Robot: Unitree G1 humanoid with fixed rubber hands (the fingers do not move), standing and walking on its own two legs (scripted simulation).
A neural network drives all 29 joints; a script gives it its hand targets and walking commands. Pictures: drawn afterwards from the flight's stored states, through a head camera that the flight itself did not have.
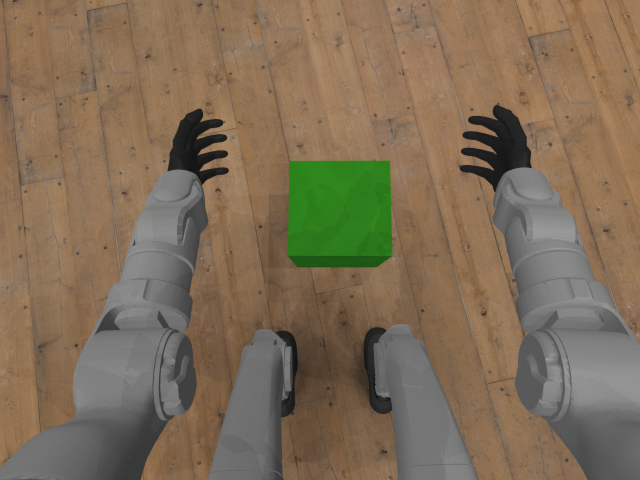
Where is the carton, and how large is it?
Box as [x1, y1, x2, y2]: [288, 161, 391, 266]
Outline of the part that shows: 289,161 288,256 297,266 377,266 391,256 389,161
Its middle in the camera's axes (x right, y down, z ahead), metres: +0.05 -0.05 +0.91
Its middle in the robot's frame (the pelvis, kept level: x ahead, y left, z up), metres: +0.49 -0.02 -0.52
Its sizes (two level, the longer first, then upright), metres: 0.210 0.200 0.250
